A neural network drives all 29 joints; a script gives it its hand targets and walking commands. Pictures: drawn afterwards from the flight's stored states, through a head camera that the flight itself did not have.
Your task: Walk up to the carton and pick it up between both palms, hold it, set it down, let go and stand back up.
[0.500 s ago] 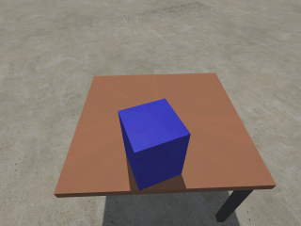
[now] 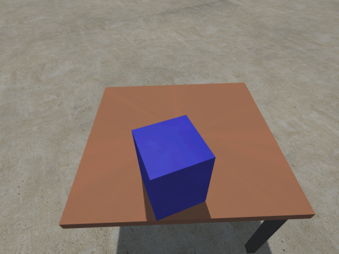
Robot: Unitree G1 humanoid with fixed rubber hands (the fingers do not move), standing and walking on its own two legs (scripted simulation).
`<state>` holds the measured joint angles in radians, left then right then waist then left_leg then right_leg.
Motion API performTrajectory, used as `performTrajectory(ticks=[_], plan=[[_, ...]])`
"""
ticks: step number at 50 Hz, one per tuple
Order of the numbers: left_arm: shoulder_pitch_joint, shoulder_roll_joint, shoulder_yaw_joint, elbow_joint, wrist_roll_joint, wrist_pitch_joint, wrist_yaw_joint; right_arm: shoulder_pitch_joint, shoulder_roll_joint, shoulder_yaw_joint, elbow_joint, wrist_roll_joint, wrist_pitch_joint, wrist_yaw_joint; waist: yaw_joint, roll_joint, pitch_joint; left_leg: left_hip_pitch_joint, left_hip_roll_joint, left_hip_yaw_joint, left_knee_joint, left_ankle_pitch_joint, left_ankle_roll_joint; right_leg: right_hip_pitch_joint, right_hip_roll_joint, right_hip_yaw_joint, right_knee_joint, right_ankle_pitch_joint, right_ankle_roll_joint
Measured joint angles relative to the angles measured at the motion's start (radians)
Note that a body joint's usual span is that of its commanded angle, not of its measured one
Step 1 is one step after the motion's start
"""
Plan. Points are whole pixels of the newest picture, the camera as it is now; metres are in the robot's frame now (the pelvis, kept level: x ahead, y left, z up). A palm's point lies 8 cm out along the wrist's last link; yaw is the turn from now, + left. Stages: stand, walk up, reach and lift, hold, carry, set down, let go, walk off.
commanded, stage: stand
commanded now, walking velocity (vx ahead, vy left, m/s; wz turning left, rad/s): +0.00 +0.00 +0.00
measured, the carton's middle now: (171, 168) +0.41 +0.01 -0.07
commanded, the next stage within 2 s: none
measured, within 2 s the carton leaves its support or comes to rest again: neither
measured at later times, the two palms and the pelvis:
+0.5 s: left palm out of the picture -0.01 +0.23 -0.14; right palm out of the picture -0.01 -0.24 -0.13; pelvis +0.00 +0.00 +0.00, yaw +0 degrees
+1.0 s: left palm out of the picture -0.01 +0.22 -0.14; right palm out of the picture -0.01 -0.23 -0.14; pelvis +0.01 +0.00 +0.00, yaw +0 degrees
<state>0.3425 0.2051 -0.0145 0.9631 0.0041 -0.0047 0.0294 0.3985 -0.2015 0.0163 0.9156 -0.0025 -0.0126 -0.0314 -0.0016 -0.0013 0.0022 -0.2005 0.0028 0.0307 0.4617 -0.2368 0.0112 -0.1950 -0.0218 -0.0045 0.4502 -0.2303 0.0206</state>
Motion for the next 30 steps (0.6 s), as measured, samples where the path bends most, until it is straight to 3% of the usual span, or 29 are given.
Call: performTrajectory(ticks=[30], plan=[[0.007,-0.02,0.002,0.064,0.0,0.002,0.007,-0.013,0.013,-0.007,0.069,0.002,0.004,-0.008,0.001,-0.003,0.011,0.013,-0.002,-0.003,-0.026,0.011,-0.001,0.012,-0.002,-0.003,-0.021,0.008,0.0]])
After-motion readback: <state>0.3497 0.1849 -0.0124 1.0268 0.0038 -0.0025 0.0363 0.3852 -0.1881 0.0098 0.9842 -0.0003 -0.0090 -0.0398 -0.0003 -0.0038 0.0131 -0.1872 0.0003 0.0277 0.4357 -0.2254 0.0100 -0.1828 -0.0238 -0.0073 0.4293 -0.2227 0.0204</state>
